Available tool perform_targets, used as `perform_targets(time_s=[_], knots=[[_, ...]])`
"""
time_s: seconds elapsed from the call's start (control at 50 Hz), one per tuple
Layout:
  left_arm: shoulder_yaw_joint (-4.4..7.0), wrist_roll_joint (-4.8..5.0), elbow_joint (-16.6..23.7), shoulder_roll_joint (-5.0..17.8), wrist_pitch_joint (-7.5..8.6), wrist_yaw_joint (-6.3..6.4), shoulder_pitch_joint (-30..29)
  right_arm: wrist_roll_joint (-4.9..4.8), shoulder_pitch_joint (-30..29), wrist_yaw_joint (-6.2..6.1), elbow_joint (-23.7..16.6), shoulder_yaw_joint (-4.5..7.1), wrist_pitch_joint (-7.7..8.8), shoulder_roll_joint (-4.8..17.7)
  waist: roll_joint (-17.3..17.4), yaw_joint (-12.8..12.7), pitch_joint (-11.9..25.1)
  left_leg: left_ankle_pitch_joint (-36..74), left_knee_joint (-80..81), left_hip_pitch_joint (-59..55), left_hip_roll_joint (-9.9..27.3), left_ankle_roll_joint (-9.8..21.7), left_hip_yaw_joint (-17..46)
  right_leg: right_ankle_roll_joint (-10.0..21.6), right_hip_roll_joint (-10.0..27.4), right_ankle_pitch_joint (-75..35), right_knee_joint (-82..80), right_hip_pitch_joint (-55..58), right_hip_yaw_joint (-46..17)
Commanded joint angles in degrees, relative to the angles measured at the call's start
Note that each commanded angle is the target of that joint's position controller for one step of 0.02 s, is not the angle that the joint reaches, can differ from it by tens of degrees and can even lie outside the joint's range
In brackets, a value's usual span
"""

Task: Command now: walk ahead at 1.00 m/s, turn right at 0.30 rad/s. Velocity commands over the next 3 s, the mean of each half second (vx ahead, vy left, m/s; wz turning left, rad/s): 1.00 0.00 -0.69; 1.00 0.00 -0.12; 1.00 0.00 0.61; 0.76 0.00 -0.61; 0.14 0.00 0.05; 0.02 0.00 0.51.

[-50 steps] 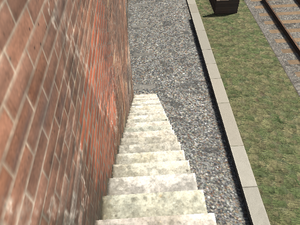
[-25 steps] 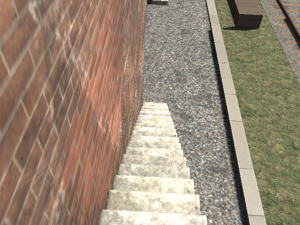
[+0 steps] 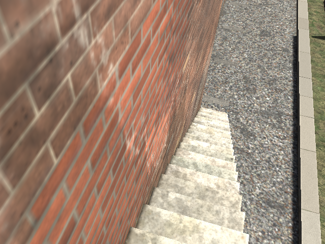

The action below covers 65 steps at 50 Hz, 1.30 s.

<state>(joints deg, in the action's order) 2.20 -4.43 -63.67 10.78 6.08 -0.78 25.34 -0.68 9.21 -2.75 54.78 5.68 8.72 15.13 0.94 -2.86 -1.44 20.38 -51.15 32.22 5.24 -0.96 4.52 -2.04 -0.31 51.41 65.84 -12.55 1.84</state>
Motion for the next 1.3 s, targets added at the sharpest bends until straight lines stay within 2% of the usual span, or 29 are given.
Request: perform_targets(time_s=[0.02,0.08,0.16,0.2,0.26,0.32,0.34,0.36,0.4,0.44,0.5,0.58,0.62,0.66,0.7,0.76,0.84,0.9,0.96,1.0,1.02,1.06,1.1,1.14,1.18,1.24,1.26,1.28,1.3], knots=[[2.39,0.23,5.0,8.4,-4.08,1.54,-2.0,-0.15,13.2,3.14,4.6,-0.55,0.92,0.3,5.2,2.1,-3.9,5.9,31.1,-27.7,-0.7,-2.2,-4.3,10.4,1.7,-26.4,0.4,-12.8,-9.4],[2.28,2.51,5.8,3.2,-6.91,0.09,6.0,1.81,29.1,1.53,4.3,2.19,0.12,10.8,14.4,6.6,6.6,40.4,2.4,-67.5,16.8,5.1,8.0,7.3,-4.0,0.8,43.9,-49.6,-5.8],[0.85,-2.03,15.8,4.9,-6.63,0.17,-12.6,-0.34,25.2,-0.67,1.2,-0.41,1.4,3.6,1.2,9.5,4.9,8.1,9.0,-41.2,16.8,-0.4,-4.5,7.2,4.6,-41.8,-1.3,-42.8,-6.4],[-0.48,-2.72,17.6,0.4,-9.0,-1.35,-10.4,-2.01,11.0,-1.91,-0.9,-0.34,0.06,7.5,10.0,2.2,-4.1,-3.6,9.0,-16.2,18.5,4.0,-5.5,6.6,4.6,-49.0,-3.6,-25.8,0.6],[-1.49,3.46,19.6,-2.7,-7.41,-3.63,-3.5,-4.98,-0.6,-5.36,-1.6,-3.01,1.44,-0.3,3.9,-7.7,-4.6,-35.9,1.6,12.1,10.0,-1.5,-21.5,5.6,2.9,-103.2,-28.6,10.7,-2.4],[3.2,1.05,8.8,9.0,-9.5,1.62,31.2,-7.0,-10.1,1.16,-2.9,-1.3,-1.27,8.5,5.0,-26.3,12.6,-3.8,-47.6,4.1,12.0,3.7,-19.0,16.4,0.6,-75.9,-15.9,30.6,4.1],[4.24,1.75,7.8,12.3,-8.05,2.02,31.1,-4.5,-14.9,3.62,-3.7,-0.71,-3.2,6.8,-9.0,-29.9,3.2,-30.0,-76.5,14.7,1.0,4.2,-20.2,19.1,0.9,-68.7,-27.1,29.6,-1.2],[3.55,3.09,8.3,16.6,-6.73,1.1,21.0,0.63,-10.9,3.7,-8.1,-1.53,-3.79,0.3,-25.5,-17.7,-12.6,-64.0,-92.3,29.9,-5.8,5.5,-18.0,14.2,0.4,-106.7,-23.7,19.0,-7.3],[4.16,4.37,11.9,20.1,-5.37,2.37,13.7,5.67,-0.7,1.11,-10.1,-1.84,-3.91,1.9,-14.5,-5.4,-2.0,-55.4,-59.3,32.5,0.2,2.0,-4.2,21.5,11.1,-82.4,-32.1,16.4,-43.4],[1.07,3.63,10.4,11.6,-2.45,2.23,13.2,5.52,-5.1,-0.33,-5.7,-0.31,-4.56,4.0,6.4,-3.4,-6.6,-45.0,-39.5,25.2,1.1,1.5,-1.4,15.5,4.3,-72.1,-22.8,2.6,-33.4],[1.53,3.88,12.7,11.2,-2.0,1.92,-3.6,3.73,5.1,-1.09,-5.4,-2.34,-6.34,0.3,-10.1,8.4,2.9,-18.2,-16.9,-14.1,-7.6,-0.7,-7.5,20.0,0.0,-70.5,-23.0,-24.4,-31.5],[1.0,3.95,10.5,8.1,-2.11,1.41,-6.2,-0.07,2.4,0.03,-10.3,-2.91,-3.19,0.8,-5.4,5.3,2.5,4.6,13.2,-33.4,-8.7,-0.9,-6.1,13.7,-6.4,-45.8,-10.2,-28.5,-20.7],[1.27,2.19,11.6,8.9,-3.06,1.31,-13.4,1.56,21.0,0.62,-4.1,-1.54,-4.04,3.4,-8.3,14.8,5.7,-1.5,15.6,-38.4,-1.6,2.8,7.2,13.6,-4.0,-51.1,12.0,-21.4,-21.0],[1.18,1.32,12.5,6.2,-5.04,0.49,-18.2,0.55,32.0,0.66,0.9,0.47,-4.72,6.7,3.2,20.9,0.6,-2.7,32.5,-42.3,4.5,9.8,8.6,12.9,-10.1,-49.0,45.9,-24.3,-13.6],[-1.23,1.04,12.6,-0.6,-4.3,1.21,-1.6,-0.08,26.0,2.55,3.8,-1.82,-3.46,4.6,17.5,2.4,-7.7,17.9,10.5,-47.6,7.5,5.0,16.1,14.6,-8.6,-14.3,36.9,-53.9,-9.0],[-1.98,-1.67,11.6,3.0,-3.76,1.68,-11.9,-0.98,21.3,1.16,5.4,-5.02,-1.45,-4.0,-3.5,0.4,-9.6,-23.6,7.4,-7.5,1.2,11.2,16.1,7.9,-6.6,-38.4,8.5,-35.9,-10.2],[-2.36,1.57,9.6,6.5,-1.89,1.33,-10.1,-2.91,11.6,-0.74,2.1,-3.83,1.43,4.2,2.2,-5.3,-2.8,-38.5,-9.0,18.3,-4.9,12.6,16.5,3.9,-7.5,-66.9,1.8,-4.6,1.5],[-3.49,4.45,12.4,2.2,-2.91,0.75,-11.2,-1.79,17.1,-1.23,4.9,-2.16,-3.44,5.9,5.5,-0.2,-4.6,-34.5,-22.0,23.1,-6.0,13.5,11.4,4.4,-0.7,-75.0,-34.0,21.7,-0.5],[-0.44,1.32,8.8,11.0,-3.08,-0.75,4.3,-2.49,22.6,-0.78,2.7,-1.7,-4.49,1.6,-6.4,-1.5,7.5,-62.6,-70.3,35.4,-9.0,10.1,5.6,14.5,22.9,-97.0,-22.4,46.3,-23.7],[0.23,0.87,6.7,8.5,-1.42,-1.02,5.7,-0.75,23.8,-1.46,5.3,-0.5,-4.73,3.2,2.2,0.2,7.1,-48.7,-54.8,36.1,-2.9,11.1,7.9,16.0,24.3,-71.2,-25.5,33.7,-21.0],[1.0,-0.61,7.4,9.6,0.88,-0.68,-1.9,0.11,19.2,-1.26,3.2,-0.02,-5.52,2.4,-4.9,1.2,4.3,-45.5,-49.8,34.9,-0.4,8.5,13.2,18.7,29.2,-61.0,-26.3,23.0,-29.7],[0.03,0.61,9.2,6.6,2.61,-0.35,-7.3,1.33,9.3,-0.85,-1.1,1.42,-7.83,3.2,2.7,4.8,-9.1,-28.2,-22.7,22.5,2.3,2.6,10.3,14.2,27.4,-59.2,-30.1,-5.0,-22.7],[0.07,2.74,10.0,8.5,2.66,-0.02,-12.0,3.62,18.9,0.49,1.3,0.34,-9.9,-3.5,-5.1,11.9,-6.8,-13.8,-20.9,-2.0,-1.0,3.2,-1.0,10.0,21.7,-54.4,-23.8,-26.3,-11.0],[-0.5,4.0,7.8,3.5,5.16,0.69,-15.3,-0.94,23.3,1.94,2.7,-0.29,-7.3,-5.5,-3.0,13.0,-5.1,25.6,1.3,-19.7,-2.1,3.4,-4.3,1.8,8.9,-13.7,-18.6,-36.2,8.6],[0.05,2.87,5.4,6.9,3.91,0.46,-15.3,-1.03,22.8,2.84,2.0,0.01,-7.99,-1.8,-5.9,12.2,-4.9,19.2,8.4,-25.2,-4.8,3.4,-10.8,3.5,10.2,-26.0,-13.1,-27.3,9.1],[1.09,3.08,4.9,11.4,1.22,0.25,-26.5,2.27,58.5,0.34,9.8,4.38,-10.94,9.4,-3.0,30.3,3.9,1.2,7.5,-47.2,-5.0,14.1,-9.4,-1.4,6.0,-68.3,40.7,-25.6,11.3],[0.71,1.57,5.1,8.4,-1.36,0.85,-26.8,1.05,48.2,1.62,6.0,3.13,-10.09,9.1,9.7,29.2,-7.5,-5.3,23.7,-41.0,-0.7,16.8,0.9,2.2,-3.2,-26.7,59.6,-35.9,7.1],[-2.95,-2.58,14.7,0.3,-2.19,0.38,-23.2,-1.08,41.0,0.63,9.4,0.0,-8.0,9.2,25.8,11.9,-13.3,11.4,13.8,-36.9,-1.6,9.0,13.6,2.9,-2.6,-10.6,46.4,-53.5,1.6],[-2.78,-4.73,14.6,2.1,-2.77,0.18,-22.7,-3.32,39.7,-0.32,8.4,-1.48,-6.08,4.5,11.3,9.9,-13.5,9.5,12.8,-31.2,0.9,8.7,17.5,2.9,0.8,-13.6,39.0,-50.5,-1.7]])
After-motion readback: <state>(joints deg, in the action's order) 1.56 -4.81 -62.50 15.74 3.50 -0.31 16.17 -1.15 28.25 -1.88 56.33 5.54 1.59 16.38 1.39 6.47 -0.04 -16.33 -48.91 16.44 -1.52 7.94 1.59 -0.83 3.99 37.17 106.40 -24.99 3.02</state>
